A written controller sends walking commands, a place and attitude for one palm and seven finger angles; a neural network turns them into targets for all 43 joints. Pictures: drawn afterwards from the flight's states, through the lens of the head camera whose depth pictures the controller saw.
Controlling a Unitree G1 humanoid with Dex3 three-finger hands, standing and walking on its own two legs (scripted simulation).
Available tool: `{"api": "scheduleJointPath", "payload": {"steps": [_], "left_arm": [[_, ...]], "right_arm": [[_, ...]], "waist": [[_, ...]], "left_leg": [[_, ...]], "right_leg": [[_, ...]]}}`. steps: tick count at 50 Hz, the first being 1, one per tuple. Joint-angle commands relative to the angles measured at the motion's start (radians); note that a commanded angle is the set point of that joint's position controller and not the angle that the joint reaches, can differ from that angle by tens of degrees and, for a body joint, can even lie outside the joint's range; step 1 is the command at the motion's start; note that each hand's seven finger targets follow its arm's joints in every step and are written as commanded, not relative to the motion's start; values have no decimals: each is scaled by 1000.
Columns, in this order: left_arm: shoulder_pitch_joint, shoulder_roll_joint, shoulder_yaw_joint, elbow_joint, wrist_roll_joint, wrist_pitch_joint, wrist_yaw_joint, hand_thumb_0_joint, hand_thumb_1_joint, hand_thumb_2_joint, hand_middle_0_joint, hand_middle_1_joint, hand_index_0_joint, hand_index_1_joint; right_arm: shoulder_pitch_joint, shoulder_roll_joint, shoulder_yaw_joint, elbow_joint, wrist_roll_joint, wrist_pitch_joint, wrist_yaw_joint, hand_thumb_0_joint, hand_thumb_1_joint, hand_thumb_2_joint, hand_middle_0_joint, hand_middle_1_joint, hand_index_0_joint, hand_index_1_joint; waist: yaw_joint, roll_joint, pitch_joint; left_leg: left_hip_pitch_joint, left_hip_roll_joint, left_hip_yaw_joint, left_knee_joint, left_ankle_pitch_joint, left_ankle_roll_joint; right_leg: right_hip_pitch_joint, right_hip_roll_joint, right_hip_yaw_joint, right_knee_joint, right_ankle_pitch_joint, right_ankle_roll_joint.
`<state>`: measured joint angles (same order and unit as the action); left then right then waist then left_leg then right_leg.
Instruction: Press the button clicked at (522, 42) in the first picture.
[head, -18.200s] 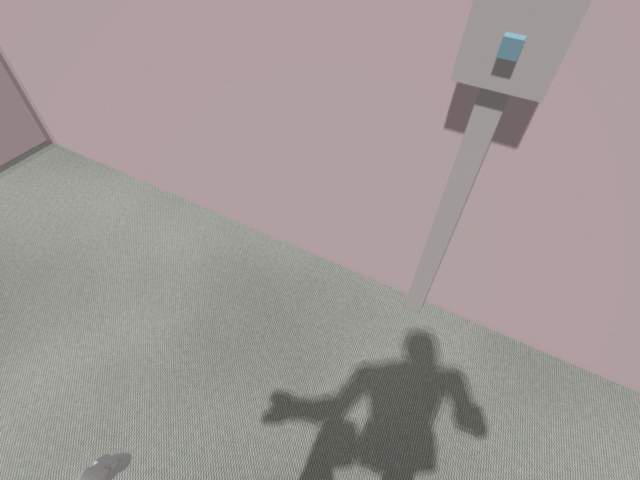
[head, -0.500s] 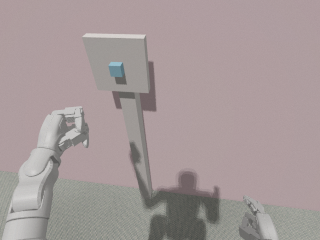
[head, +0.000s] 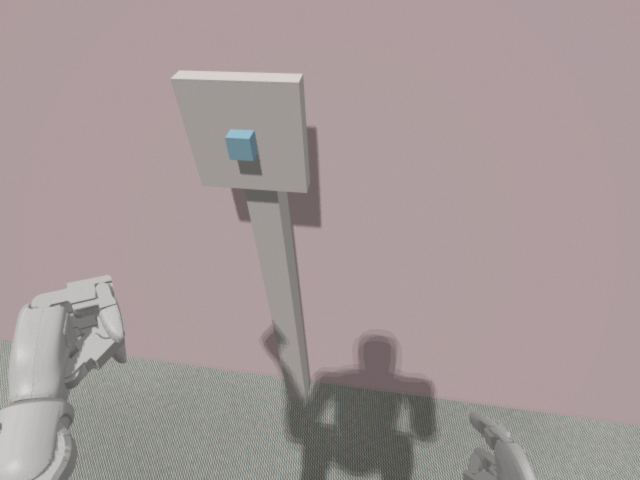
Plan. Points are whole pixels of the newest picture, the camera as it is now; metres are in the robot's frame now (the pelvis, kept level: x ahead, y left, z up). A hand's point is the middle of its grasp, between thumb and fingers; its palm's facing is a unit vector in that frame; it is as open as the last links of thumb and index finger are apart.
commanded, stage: draw the hand back to the body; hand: left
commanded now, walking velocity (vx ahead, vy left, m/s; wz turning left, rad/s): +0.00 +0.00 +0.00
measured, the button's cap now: (242, 143) +0.51 +0.17 +0.19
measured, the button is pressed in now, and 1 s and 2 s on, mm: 0 0 0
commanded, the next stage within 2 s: step back with the hand held close in 0.42 s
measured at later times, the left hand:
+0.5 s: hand (96, 357) +0.18 +0.23 +0.16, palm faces +0.42 -0.83 -0.37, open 3.1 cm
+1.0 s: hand (71, 385) +0.15 +0.24 +0.15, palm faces +0.29 -0.82 -0.50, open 3.1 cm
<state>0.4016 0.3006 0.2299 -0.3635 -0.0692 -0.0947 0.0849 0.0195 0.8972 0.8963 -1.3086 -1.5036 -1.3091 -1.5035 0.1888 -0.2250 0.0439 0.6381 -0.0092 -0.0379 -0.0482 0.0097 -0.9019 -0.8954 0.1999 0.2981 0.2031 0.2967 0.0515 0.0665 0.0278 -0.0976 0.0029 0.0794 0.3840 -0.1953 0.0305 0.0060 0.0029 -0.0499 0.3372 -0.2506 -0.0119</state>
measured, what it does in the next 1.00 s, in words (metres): stands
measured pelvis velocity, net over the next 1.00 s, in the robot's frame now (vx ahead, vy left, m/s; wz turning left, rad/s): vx -0.04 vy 0.01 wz -0.01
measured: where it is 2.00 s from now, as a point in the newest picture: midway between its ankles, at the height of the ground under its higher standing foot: outside the picture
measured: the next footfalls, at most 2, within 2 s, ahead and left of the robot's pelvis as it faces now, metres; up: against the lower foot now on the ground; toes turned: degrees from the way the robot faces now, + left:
right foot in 1.64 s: -0.22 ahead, -0.09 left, +0.00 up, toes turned -1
right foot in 2.00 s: -0.22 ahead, -0.06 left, +0.01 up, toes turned -9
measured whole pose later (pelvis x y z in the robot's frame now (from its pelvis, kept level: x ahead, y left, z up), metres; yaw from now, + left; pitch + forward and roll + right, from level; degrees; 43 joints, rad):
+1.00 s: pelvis -0.04 +0.01 -0.01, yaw +0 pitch +0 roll -1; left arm 0.64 0.43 0.36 -0.59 -0.06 -0.16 0.11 0.02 0.89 0.90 -1.31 -1.50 -1.31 -1.50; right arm 0.18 -0.24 -0.01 0.51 0.02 0.04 -0.07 0.01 -0.90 -0.90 0.20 0.30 0.20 0.30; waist 0.01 0.03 0.04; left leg -0.32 0.01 0.08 0.49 -0.17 0.05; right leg -0.23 0.00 -0.05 0.46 -0.24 0.00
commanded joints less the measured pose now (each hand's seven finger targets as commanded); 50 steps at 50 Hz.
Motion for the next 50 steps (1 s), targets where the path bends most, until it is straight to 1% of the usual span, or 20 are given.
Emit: {"api": "scheduleJointPath", "payload": {"steps": [1,4,7,10,13,18,23,26,27,28,29,30,31,33,35,38,40,42,46,50], "left_arm": [[-27,184,140,-276,-8,-69,18,0,900,900,-1300,-1500,-1300,-1500],[44,181,153,-301,-8,-70,19,0,900,900,-1300,-1500,-1300,-1500],[101,192,172,-329,-9,-71,23,0,900,900,-1300,-1500,-1300,-1500],[50,160,128,-324,0,-65,24,0,900,900,-1300,-1500,-1300,-1500],[16,162,125,-309,2,-64,33,0,900,900,-1300,-1500,-1300,-1500],[33,174,146,-303,0,-66,38,0,900,900,-1300,-1500,-1300,-1500],[48,169,144,-308,-2,-63,34,0,900,900,-1300,-1500,-1300,-1500],[56,172,149,-287,-7,-58,31,0,900,900,-1300,-1500,-1300,-1500],[5,180,150,-291,-4,-59,32,0,900,900,-1300,-1500,-1300,-1500],[-66,314,275,-376,0,-94,34,0,900,900,-1300,-1500,-1300,-1500],[44,234,214,-299,0,-95,24,0,900,900,-1300,-1500,-1300,-1500],[46,247,214,-319,6,-97,21,0,900,900,-1300,-1500,-1300,-1500],[95,210,185,-298,7,-96,19,0,900,900,-1300,-1500,-1300,-1500],[146,198,176,-306,7,-97,18,0,900,900,-1300,-1500,-1300,-1500],[180,215,193,-334,5,-101,21,0,900,900,-1300,-1500,-1300,-1500],[217,242,222,-377,0,-106,28,0,900,900,-1300,-1500,-1300,-1500],[224,273,251,-402,-4,-110,34,0,900,900,-1300,-1500,-1300,-1500],[249,268,252,-414,-5,-115,39,0,900,900,-1300,-1500,-1300,-1500],[259,272,260,-421,-6,-124,49,0,900,900,-1300,-1500,-1300,-1500],[244,261,247,-427,0,-143,55,0,900,900,-1300,-1500,-1300,-1500]], "right_arm": [[-161,-104,-49,-189,3,-56,-14,0,-900,-900,200,300,200,300],[-151,-101,-51,-194,5,-60,-14,0,-900,-900,200,300,200,300],[-143,-103,-55,-202,6,-67,-16,0,-900,-900,200,300,200,300],[-141,-109,-56,-191,4,-75,-19,0,-900,-900,200,300,200,300],[-133,-108,-56,-185,2,-78,-27,0,-900,-900,200,300,200,300],[-138,-103,-53,-184,-1,-79,-33,0,-900,-900,200,300,200,300],[-146,-96,-48,-188,-1,-77,-28,0,-900,-900,200,300,200,300],[-145,-97,-48,-191,-2,-71,-31,0,-900,-900,200,300,200,300],[-149,-98,-50,-186,0,-70,-33,0,-900,-900,200,300,200,300],[-133,-125,-56,-232,11,-46,-27,0,-900,-900,200,300,200,300],[-133,-111,-55,-216,6,-32,-27,0,-900,-900,200,300,200,300],[-144,-115,-58,-227,6,-24,-25,0,-900,-900,200,300,200,300],[-132,-114,-58,-228,7,-16,-24,0,-900,-900,200,300,200,300],[-118,-120,-66,-242,10,-3,-21,0,-900,-900,200,300,200,300],[-118,-121,-75,-254,13,8,-24,0,-900,-900,200,300,200,300],[-108,-119,-85,-275,25,28,-24,0,-900,-900,200,300,200,300],[-112,-120,-90,-283,26,35,-29,0,-900,-900,200,300,200,300],[-104,-117,-92,-293,30,39,-30,0,-900,-900,200,300,200,300],[-100,-119,-95,-293,29,33,-34,0,-900,-900,200,300,200,300],[-93,-132,-99,-290,27,12,-36,0,-900,-900,200,300,200,300]], "waist": [[16,-13,-87],[18,11,-79],[20,-7,-83],[3,-6,-40],[0,-12,-28],[15,-28,-64],[18,20,-53],[18,-27,-32],[12,-24,-37],[-19,-35,26],[-24,-64,6],[-20,-64,4],[-28,-56,-19],[-28,-44,-90],[-28,-37,-154],[-32,-76,-217],[-31,-71,-231],[-32,-43,-231],[-34,-8,-197],[-40,19,-149]], "left_leg": [[91,22,-86,-35,195,-6],[89,24,-81,-21,220,-9],[83,25,-83,-17,223,-8],[87,23,-78,-17,195,-4],[90,22,-82,-22,159,-1],[96,18,-86,-23,166,0],[88,18,-82,-20,188,-6],[78,18,-80,-23,175,-2],[83,17,-76,-21,166,-2],[3,41,-96,27,126,21],[-5,40,-100,48,132,22],[3,37,-98,48,142,21],[1,41,-92,56,169,20],[11,54,-91,62,254,20],[30,62,-86,72,340,23],[27,79,-89,88,414,23],[11,80,-92,90,439,21],[-7,91,-97,89,447,21],[-74,106,-117,64,362,23],[-175,117,-144,11,107,29]], "right_leg": [[-109,6,30,-57,190,-10],[-116,7,29,-53,211,-10],[-114,7,27,-50,216,-9],[-155,10,30,-69,186,-6],[-169,6,29,-73,150,-6],[-136,4,34,-70,160,-8],[-126,2,36,-68,190,-9],[-131,3,38,-80,182,-6],[-138,1,40,-83,173,-5],[-241,-53,110,-119,223,8],[-244,-79,106,-107,244,8],[-253,-80,104,-104,272,12],[-250,-86,93,-86,285,15],[-222,-82,76,-43,327,24],[-203,-79,64,-10,394,38],[-182,-75,59,40,447,41],[-175,-72,56,61,457,38],[-182,-68,57,84,434,34],[-202,-57,65,95,326,32],[-216,-46,77,87,140,23]]}}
